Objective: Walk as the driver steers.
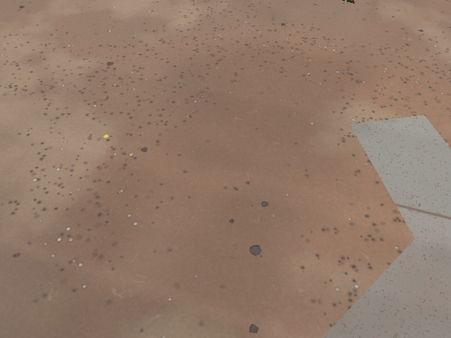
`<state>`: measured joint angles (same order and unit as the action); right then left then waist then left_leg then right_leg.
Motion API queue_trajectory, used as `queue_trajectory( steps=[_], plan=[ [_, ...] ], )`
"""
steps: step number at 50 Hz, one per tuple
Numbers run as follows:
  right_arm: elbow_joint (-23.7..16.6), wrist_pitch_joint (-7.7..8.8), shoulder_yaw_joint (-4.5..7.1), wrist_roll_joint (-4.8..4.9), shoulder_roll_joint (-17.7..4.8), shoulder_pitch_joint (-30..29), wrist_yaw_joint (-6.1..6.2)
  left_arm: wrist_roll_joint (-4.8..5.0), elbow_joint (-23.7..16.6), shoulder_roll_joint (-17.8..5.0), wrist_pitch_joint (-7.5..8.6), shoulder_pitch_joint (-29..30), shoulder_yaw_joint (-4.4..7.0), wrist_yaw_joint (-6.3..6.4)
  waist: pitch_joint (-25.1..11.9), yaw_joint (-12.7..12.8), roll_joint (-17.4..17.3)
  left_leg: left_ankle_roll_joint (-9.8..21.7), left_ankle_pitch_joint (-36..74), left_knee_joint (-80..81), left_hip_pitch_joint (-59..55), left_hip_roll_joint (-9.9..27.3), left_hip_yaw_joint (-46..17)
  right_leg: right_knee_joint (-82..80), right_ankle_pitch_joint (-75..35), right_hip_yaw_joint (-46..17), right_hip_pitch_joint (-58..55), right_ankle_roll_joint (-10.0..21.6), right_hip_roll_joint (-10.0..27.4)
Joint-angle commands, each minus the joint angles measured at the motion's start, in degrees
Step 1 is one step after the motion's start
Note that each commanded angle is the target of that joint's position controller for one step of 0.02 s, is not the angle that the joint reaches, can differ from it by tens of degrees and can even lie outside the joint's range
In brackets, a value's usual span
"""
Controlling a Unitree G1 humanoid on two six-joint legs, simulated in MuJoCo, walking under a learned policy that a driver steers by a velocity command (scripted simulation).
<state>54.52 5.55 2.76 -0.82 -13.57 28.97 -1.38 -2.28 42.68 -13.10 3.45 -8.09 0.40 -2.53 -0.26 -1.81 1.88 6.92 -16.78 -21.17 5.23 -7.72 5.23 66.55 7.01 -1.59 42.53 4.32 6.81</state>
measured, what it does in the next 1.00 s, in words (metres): walks ahead: right foot, then left foot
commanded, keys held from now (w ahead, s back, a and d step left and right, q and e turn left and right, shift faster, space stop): w+shift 0.82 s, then w+e+shift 0.18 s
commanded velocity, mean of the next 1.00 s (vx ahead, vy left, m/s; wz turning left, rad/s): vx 1.00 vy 0.00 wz -0.06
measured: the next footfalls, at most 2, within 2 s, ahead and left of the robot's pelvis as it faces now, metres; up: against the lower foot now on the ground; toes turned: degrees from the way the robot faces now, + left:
right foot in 0.24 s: +0.44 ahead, -0.09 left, +0.00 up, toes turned -2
left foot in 0.70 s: +0.90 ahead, +0.10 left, +0.00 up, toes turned +4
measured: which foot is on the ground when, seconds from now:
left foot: down 0.00-0.26, up 0.28-0.68, down 0.70-1.00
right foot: up 0.00-0.22, down 0.24-0.68, up 0.70-1.00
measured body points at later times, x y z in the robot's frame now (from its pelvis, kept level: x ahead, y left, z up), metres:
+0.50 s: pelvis +0.48 -0.03 +0.00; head +0.49 -0.02 +0.45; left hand +0.39 +0.24 -0.13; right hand +0.66 -0.26 -0.09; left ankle +0.60 +0.13 -0.66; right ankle +0.40 -0.09 -0.74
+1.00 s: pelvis +0.97 +0.03 +0.00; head +0.98 +0.03 +0.45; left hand +1.17 +0.26 -0.10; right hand +0.88 -0.23 -0.13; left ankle +0.86 +0.09 -0.73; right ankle +1.14 -0.12 -0.66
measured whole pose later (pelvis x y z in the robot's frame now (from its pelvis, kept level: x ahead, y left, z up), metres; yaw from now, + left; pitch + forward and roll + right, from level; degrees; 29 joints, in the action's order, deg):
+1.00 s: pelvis +0.97 +0.03 +0.00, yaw -4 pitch +0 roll +2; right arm 58.2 7.5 2.3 -0.7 -14.7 29.4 -1.1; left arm -1.1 45.1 -15.0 3.2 -5.1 0.6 -3.1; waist 0.9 -2.7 2.1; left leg 4.4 -16.6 -11.3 -4.6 -6.1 8.2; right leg 53.2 -1.2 -0.7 44.4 5.5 5.5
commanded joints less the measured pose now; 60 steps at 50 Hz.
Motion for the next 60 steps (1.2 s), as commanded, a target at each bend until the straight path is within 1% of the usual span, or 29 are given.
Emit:
queue_trajectory(
  steps=[1, 4, 8, 11, 12, 13, 14, 15, 17, 19, 23, 27, 31, 32, 34, 35, 36, 37, 38, 39, 42, 46, 49, 53, 55, 57, 58, 59, 60],
  plan=[
    [-4.24, 2.32, 0.46, 1.0, -5.02, -3.0, -0.29, 0.23, -4.89, -3.1, 0.48, 6.95, -0.09, -0.47, 10.7, 1.56, -1.29, 4.58, 7.92, 20.42, 12.17, 13.18, -11.74, -14.47, -11.0, 3.04, -1.1, -0.95, 1.28],
    [-2.65, 3.01, 0.23, 1.9, -5.98, 1.49, 0.2, 1.2, -5.9, -1.84, 1.02, 12.53, -0.89, -1.3, 10.26, -0.56, -1.22, 2.1, 27.56, 22.63, 6.15, 13.7, -7.41, -27.41, -20.76, 7.4, -8.36, 0.6, -1.75],
    [-0.68, 2.19, 0.15, 0.55, -9.17, 3.72, 1.39, 0.83, -5.84, -4.22, 1.15, 14.19, -0.29, -0.34, 5.34, -0.54, -5.43, 0.04, 62.24, 14.27, -12.71, 15.72, -4.26, -35.45, -14.52, 11.05, -12.23, 2.98, -8.31],
    [0.18, -0.21, 1.0, -1.88, -12.95, 1.04, 3.22, 1.08, 0.05, -9.62, 1.04, -6.47, 2.16, 1.65, -6.87, 10.22, -10.25, -0.36, 78.02, -14.36, -16.08, 18.7, -4.1, -36.72, -0.69, 8.7, -31.8, 5.75, -12.11],
    [-0.71, -0.53, 1.08, -1.97, -12.62, -2.42, 3.27, 0.44, 3.6, -11.98, 0.92, -18.33, 3.41, 2.7, -11.53, 15.85, -9.29, 0.13, 66.02, -30.8, -5.94, 17.12, -3.21, -36.6, 3.05, 4.65, -46.37, 7.6, -7.67],
    [-3.2, 0.14, -0.5, -1.01, -4.98, -1.04, 2.2, -1.23, 4.74, -16.82, 0.74, -23.84, 4.94, 3.63, -17.34, 13.23, 2.82, 0.02, 24.49, -53.71, 14.28, 9.82, -2.94, -34.41, 18.01, -14.49, -62.69, 10.98, 7.38],
    [-4.45, 1.29, -1.02, 2.3, -3.17, 3.64, 1.15, -1.34, 4.98, -16.51, 0.79, -21.74, 5.36, 2.49, -23.39, 8.48, 13.68, -0.72, -9.88, -68.13, 32.8, 1.66, -10.33, -46.06, 25.86, -45.9, -72.16, 17.96, 16.7],
    [-5.84, 1.55, -0.6, 1.66, -6.85, -4.93, 1.8, -0.18, 5.09, -12.35, 1.09, -16.34, 5.14, 1.75, -13.62, 8.52, 3.95, 1.04, -2.44, -65.83, 38.59, 7.16, -12.0, -49.77, 25.34, -38.58, -65.03, 14.88, 12.39],
    [-7.48, 1.53, -1.01, 0.66, -5.67, -11.54, 1.21, -0.12, 6.57, -6.55, 2.07, -12.27, 3.93, 1.28, -2.29, 4.87, -4.97, 0.94, 2.46, -58.44, 35.51, 10.92, -11.16, -53.39, 14.4, -24.31, -46.89, 11.74, 8.63],
    [-8.13, -0.28, -1.75, -1.41, -3.02, -10.66, -0.21, 0.26, 8.63, -3.62, 2.75, -12.75, 2.68, 1.79, 1.55, 0.54, -3.08, -0.57, 2.0, -54.06, 31.4, 13.14, -11.17, -56.7, 12.94, -17.66, -35.67, 9.51, 5.09],
    [-13.54, -1.43, -2.73, -2.12, -2.77, -22.15, -1.6, 1.78, 10.4, -5.98, 4.47, -15.44, 2.82, 1.33, 9.31, 0.24, -1.13, -3.34, 9.3, -40.9, 37.51, 16.4, -6.0, -64.17, 2.95, -7.86, -28.58, 8.93, 1.38],
    [-16.58, -0.57, -4.01, -0.81, -1.91, -32.0, -2.63, 3.29, 11.45, -7.6, 5.74, -19.06, 2.85, 1.13, 10.41, 2.59, -1.42, -2.11, 28.29, -18.5, 24.02, 13.39, 0.14, -69.04, -16.73, -0.12, -25.95, 6.26, -0.93],
    [-16.53, -0.45, -3.07, -0.94, -5.37, -32.99, -1.61, 2.28, 13.01, -11.48, 4.92, -22.1, 3.11, 1.91, 6.19, 2.43, 1.29, 0.53, 24.94, -10.84, 21.94, 7.84, 3.02, -62.14, -47.09, 3.07, -46.19, 4.42, 1.91],
    [-15.77, -0.48, -2.51, -1.16, -6.62, -29.89, -1.1, 1.51, 13.31, -12.83, 4.24, -22.21, 3.34, 2.44, 2.73, 0.46, 3.38, 1.16, 19.77, -10.9, 18.53, 5.57, 3.11, -55.36, -57.02, 3.42, -49.89, 3.77, 2.92],
    [-9.63, -0.74, -0.35, -1.02, -10.64, -9.98, 0.58, 0.06, 13.41, -14.99, 2.27, -19.62, 3.93, 3.78, -7.55, -9.28, 5.28, 2.89, 11.31, -10.06, -0.82, 3.44, 1.39, -29.9, -60.87, 4.45, -47.94, 2.63, 3.49],
    [-6.69, -1.09, 1.15, -1.64, -14.02, 1.03, 1.7, -0.45, 12.57, -12.94, 1.98, -18.53, 3.59, 3.92, -12.89, -13.31, 4.32, 4.3, 2.36, -13.34, -14.69, 9.94, -5.16, -11.48, -46.59, 4.21, -37.17, 2.76, 1.26],
    [-6.42, -0.94, 2.92, -3.8, -19.62, 1.89, 2.11, 1.93, 10.16, -1.5, 2.47, -26.37, 1.26, 2.39, -20.48, -4.97, -15.0, 11.46, -10.63, -9.6, -32.63, 28.83, -35.11, 15.13, 8.58, 3.09, -13.1, 0.83, -8.5],
    [-6.24, -1.29, 3.07, -1.66, -16.72, 1.26, 0.88, 3.3, 9.6, -6.55, 3.67, -24.16, 2.05, 2.39, -25.43, -6.53, -13.65, 13.09, -16.17, 3.06, -34.34, 30.24, -55.16, 22.44, 18.23, -4.53, -4.31, 2.09, -11.52],
    [-5.84, -0.76, 2.75, -1.43, -13.88, -5.34, 0.67, 3.33, 7.03, -7.7, 3.83, -15.34, 2.22, 2.87, -12.16, -4.31, -8.83, 10.73, -11.03, 4.81, -25.07, 27.23, -43.52, 20.58, 11.17, -4.08, 1.01, 2.77, -6.63],
    [-5.32, -0.16, 2.07, -1.19, -9.96, -7.63, 0.35, 2.57, 6.21, -7.48, 3.94, -11.34, 1.93, 2.74, -6.59, -3.32, -2.15, 9.51, -3.79, 5.51, -15.55, 25.4, -35.48, 16.39, 8.07, -3.49, -0.41, 2.83, -4.67],
    [-2.4, 1.06, -0.15, -1.16, -2.62, -8.08, 0.54, 0.42, 5.95, -3.47, 1.39, -10.84, 1.14, 1.13, 1.0, 2.76, -1.43, 4.44, 4.01, 9.53, 3.1, 19.09, -20.78, 8.44, 7.62, -4.56, -8.42, 1.97, -1.16],
    [-1.36, 2.9, 0.25, -0.16, -5.07, -7.18, 0.2, 0.68, 1.72, -3.15, -0.57, -1.58, 0.44, -0.34, 7.91, 3.18, -3.53, 1.64, 10.6, 17.66, 8.7, 17.0, -8.66, -2.17, -1.46, -1.84, -2.33, 0.32, -0.02],
    [-1.06, 3.71, -0.28, 0.34, -4.91, -5.51, 0.12, 1.48, -0.63, -2.87, 0.09, 5.41, -0.24, -1.04, 8.96, 1.86, -2.61, -2.0, 27.53, 18.98, 8.6, 13.49, 1.75, -16.9, -13.79, 4.69, -6.64, 1.28, -2.31],
    [0.2, 3.79, -0.51, 0.47, -7.68, -0.95, 1.77, 1.56, -1.58, -3.39, 0.69, 10.29, -0.63, -1.61, 7.85, 0.77, -4.01, -5.48, 55.42, 17.1, -4.85, 15.8, 6.94, -28.86, -19.92, 11.36, -10.48, 4.46, -7.11],
    [-0.38, 2.41, 0.06, -0.21, -10.84, -0.99, 3.64, 1.01, -0.39, -5.96, 0.55, 6.39, 0.09, -1.33, 3.11, 3.7, -7.69, -7.06, 76.06, 6.66, -12.8, 17.54, 8.27, -30.33, -13.51, 13.78, -14.73, 5.61, -11.65],
    [-1.99, 0.2, 1.06, -1.33, -13.74, -4.64, 4.91, 1.07, 4.2, -10.09, 0.35, -10.31, 2.0, -0.8, -5.49, 12.19, -9.6, -7.28, 84.73, -17.09, -11.29, 19.43, 7.83, -29.81, -6.24, 12.9, -31.12, 7.76, -15.02],
    [-3.33, -0.57, 1.58, -1.78, -14.89, -8.71, 4.94, 1.03, 7.85, -12.38, 0.11, -23.38, 3.62, -0.04, -9.67, 18.4, -9.18, -6.58, 77.7, -35.76, -3.71, 19.78, 6.67, -32.66, -2.8, 7.64, -43.82, 10.48, -13.09],
    [-3.95, -0.24, 1.25, -2.28, -11.72, -10.72, 3.63, 1.66, 9.01, -14.25, -0.55, -25.07, 5.09, 1.21, -8.47, 16.82, -2.43, -5.33, 28.82, -56.37, 10.14, 12.13, 5.85, -30.99, 3.46, 0.13, -51.9, 12.25, -8.08],
    [-9.97, 1.07, -0.47, -0.91, -4.56, -7.37, 2.49, 0.33, 7.71, -20.45, -1.56, -19.5, 6.62, 1.6, -10.83, 7.07, 14.67, -8.81, -13.53, -76.8, 37.23, 3.6, -0.6, -34.3, -2.57, -29.62, -66.31, 23.49, 4.49]
  ],
)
